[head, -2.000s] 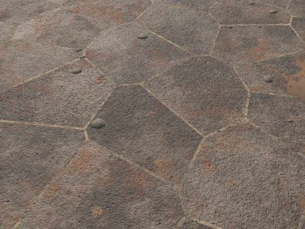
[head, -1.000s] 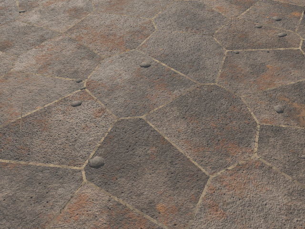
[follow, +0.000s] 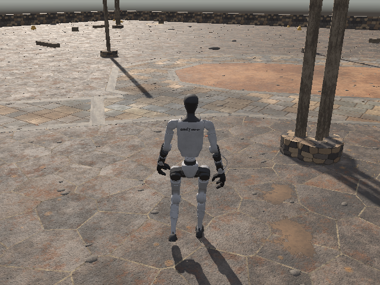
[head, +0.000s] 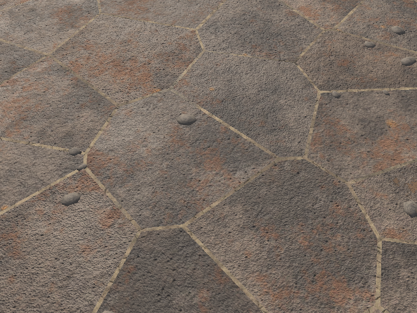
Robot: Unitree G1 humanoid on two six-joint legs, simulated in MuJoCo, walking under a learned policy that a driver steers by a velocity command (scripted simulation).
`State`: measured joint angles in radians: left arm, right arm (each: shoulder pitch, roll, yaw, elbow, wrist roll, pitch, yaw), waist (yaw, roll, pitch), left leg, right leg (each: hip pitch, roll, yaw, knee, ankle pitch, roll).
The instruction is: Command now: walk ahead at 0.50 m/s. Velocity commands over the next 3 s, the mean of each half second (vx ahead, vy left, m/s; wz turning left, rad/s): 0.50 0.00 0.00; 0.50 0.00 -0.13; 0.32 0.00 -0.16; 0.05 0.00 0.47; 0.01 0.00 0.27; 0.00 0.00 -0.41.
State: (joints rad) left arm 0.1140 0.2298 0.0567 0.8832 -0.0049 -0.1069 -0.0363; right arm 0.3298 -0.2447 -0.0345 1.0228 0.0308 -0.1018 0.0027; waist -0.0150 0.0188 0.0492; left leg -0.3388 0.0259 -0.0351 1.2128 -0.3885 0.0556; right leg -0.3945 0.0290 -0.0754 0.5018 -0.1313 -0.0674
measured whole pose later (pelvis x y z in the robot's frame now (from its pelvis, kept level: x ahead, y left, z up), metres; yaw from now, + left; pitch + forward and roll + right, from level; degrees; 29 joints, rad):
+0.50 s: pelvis +0.28 +0.06 -0.01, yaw +0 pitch +2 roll -1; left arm 0.37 0.25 0.06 1.02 -0.01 -0.07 0.01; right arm 0.04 -0.24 -0.06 0.88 0.01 -0.11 0.03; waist 0.04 -0.01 0.03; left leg -0.49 0.01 0.05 0.57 -0.12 0.06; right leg -0.12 -0.01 0.00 0.79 -0.47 -0.01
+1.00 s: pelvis +0.55 +0.04 +0.00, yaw -5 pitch +2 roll +2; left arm 0.03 0.22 0.05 0.84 -0.02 -0.07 -0.05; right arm 0.36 -0.25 -0.06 1.02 0.00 -0.07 -0.01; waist -0.06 -0.03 0.01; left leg 0.13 -0.02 0.14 0.23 -0.39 0.00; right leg -0.58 -0.04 -0.04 0.57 -0.04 -0.09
